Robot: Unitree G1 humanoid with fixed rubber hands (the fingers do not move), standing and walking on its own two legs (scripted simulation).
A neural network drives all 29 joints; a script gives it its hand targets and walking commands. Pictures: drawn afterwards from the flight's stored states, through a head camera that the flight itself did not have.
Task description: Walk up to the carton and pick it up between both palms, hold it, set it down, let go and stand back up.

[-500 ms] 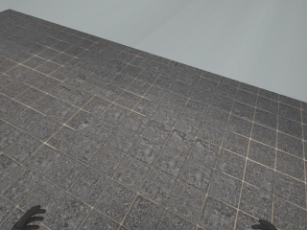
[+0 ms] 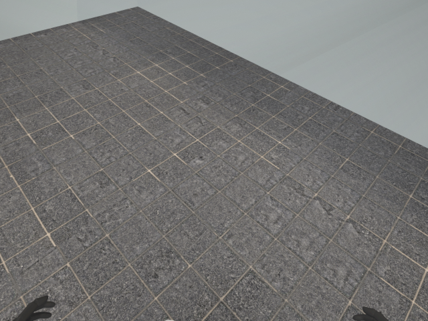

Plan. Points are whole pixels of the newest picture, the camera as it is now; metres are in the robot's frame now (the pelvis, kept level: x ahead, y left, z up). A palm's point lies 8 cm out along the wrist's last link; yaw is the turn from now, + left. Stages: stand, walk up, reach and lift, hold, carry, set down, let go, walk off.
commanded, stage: walk up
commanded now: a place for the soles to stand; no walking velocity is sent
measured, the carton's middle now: out of the picture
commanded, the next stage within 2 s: none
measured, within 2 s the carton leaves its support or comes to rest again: neither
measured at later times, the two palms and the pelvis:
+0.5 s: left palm out of the picture +0.01 +0.46 -0.04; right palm (308, 312) +0.17 -0.18 -0.06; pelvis -0.02 +0.10 +0.01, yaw +16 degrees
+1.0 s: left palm out of the picture -0.13 +0.56 -0.05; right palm (207, 281) +0.23 +0.00 -0.06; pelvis -0.04 +0.21 +0.01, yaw +32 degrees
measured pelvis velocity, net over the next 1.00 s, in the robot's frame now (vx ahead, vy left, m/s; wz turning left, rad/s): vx -0.04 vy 0.21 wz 0.55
